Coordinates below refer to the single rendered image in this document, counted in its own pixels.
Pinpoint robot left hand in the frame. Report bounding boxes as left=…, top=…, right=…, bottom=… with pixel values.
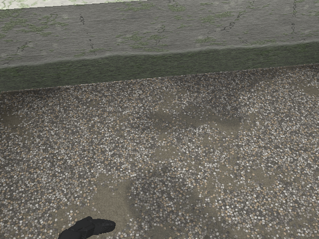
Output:
left=58, top=216, right=116, bottom=239

